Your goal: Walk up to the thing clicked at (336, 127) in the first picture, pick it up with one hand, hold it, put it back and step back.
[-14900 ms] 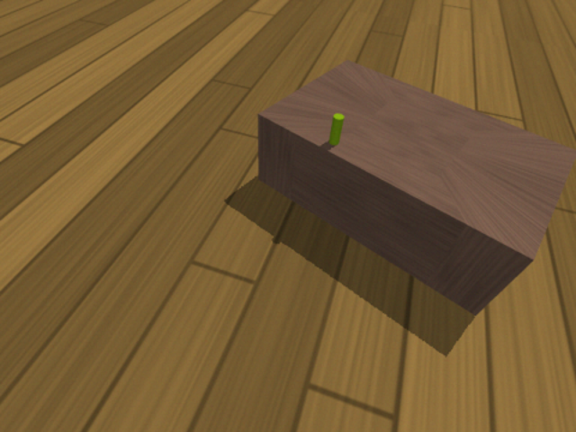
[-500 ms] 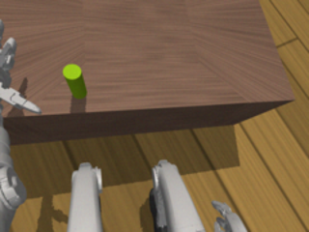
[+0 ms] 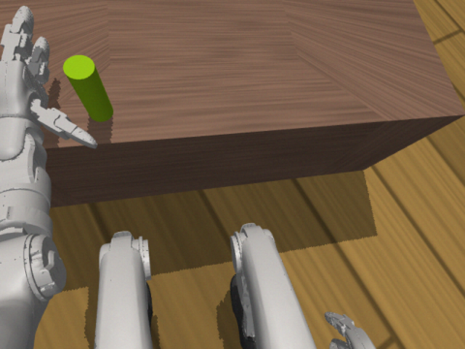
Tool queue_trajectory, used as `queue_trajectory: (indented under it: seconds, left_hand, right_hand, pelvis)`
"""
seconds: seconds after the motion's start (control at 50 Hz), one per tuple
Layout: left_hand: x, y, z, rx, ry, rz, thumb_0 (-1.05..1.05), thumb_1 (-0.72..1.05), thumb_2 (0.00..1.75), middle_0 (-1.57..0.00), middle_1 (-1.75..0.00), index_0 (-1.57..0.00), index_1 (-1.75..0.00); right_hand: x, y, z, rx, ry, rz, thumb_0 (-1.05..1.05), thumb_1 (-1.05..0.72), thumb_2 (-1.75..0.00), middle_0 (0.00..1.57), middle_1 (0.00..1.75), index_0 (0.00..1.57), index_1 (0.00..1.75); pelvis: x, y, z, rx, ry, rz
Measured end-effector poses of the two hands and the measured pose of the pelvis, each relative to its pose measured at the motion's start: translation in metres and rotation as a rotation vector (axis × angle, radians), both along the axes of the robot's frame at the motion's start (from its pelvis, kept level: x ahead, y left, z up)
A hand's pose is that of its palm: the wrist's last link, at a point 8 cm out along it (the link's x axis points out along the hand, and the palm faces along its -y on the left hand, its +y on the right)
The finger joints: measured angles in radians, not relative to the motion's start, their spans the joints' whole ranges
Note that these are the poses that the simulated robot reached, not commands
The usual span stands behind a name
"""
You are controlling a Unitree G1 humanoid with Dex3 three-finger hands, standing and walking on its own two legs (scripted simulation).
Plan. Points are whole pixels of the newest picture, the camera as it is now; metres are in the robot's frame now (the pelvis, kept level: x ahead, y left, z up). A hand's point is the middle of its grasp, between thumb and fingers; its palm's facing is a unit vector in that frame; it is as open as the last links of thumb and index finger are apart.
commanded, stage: close in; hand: left
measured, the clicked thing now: (91, 92) +0.53 +0.17 -0.01
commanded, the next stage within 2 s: rest palm in 0.10 s
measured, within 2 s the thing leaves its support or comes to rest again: leaves its support in 1.54 s
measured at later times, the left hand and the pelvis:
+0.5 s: hand (86, 97) +0.51 +0.18 +0.00, palm faces +0.02 -1.00 -0.04, open 16.7 cm; pelvis +0.01 +0.00 -0.01, yaw +0 degrees
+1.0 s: hand (93, 94) +0.52 +0.17 -0.01, palm faces +0.02 -1.00 -0.05, open 11.1 cm; pelvis +0.00 +0.00 -0.02, yaw +0 degrees
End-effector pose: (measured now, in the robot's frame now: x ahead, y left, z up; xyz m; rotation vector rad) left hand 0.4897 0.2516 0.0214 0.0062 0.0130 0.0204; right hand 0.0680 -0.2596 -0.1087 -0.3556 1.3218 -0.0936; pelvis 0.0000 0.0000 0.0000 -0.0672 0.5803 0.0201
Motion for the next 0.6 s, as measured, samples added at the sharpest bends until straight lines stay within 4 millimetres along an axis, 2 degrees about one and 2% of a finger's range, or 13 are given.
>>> queue_trajectory:
  seconds: [0.14, 0.34, 0.48, 0.6]
  left_hand:
    - [0.001, -0.008, -0.013, 0.000, 0.014, -0.003, -0.02, -0.61, 0.01, -0.05, -0.08, -0.07, -0.05]
    - [-0.001, -0.020, -0.011, 0.023, 0.007, 0.005, -0.02, -0.61, 0.00, -0.07, -0.06, -0.08, -0.05]
    - [-0.003, -0.021, -0.015, 0.029, 0.005, 0.005, -0.02, -0.55, 0.07, -0.19, -0.15, -0.20, -0.14]
    - [-0.003, -0.023, -0.018, 0.036, 0.002, -0.004, -0.02, -0.48, 0.14, -0.31, -0.25, -0.31, -0.24]
  right_hand:
    - [0.000, -0.007, 0.001, -0.022, 0.027, -0.011, 0.01, -0.91, -0.90, 0.20, 0.30, 0.20, 0.29]
    - [0.023, -0.004, -0.008, 0.004, -0.007, -0.005, 0.01, -0.91, -0.90, 0.20, 0.30, 0.20, 0.29]
    - [0.035, 0.000, -0.014, 0.019, -0.036, 0.009, 0.01, -0.91, -0.90, 0.20, 0.30, 0.20, 0.29]
    - [0.034, 0.000, -0.018, 0.013, -0.029, 0.017, 0.01, -0.91, -0.90, 0.20, 0.30, 0.20, 0.29]
  pelvis:
    - [0.005, 0.000, -0.003, 0.000, 0.014, 0.002]
    - [0.009, -0.001, -0.003, 0.003, 0.011, -0.001]
    - [0.007, -0.002, -0.007, 0.008, 0.008, -0.003]
    - [0.005, -0.001, -0.011, 0.006, 0.006, -0.001]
